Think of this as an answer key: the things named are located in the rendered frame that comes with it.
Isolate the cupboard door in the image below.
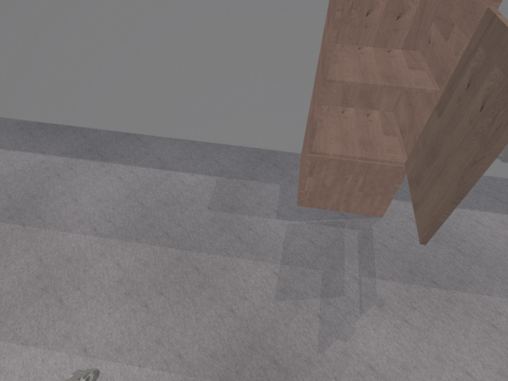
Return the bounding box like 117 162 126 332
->
405 6 508 245

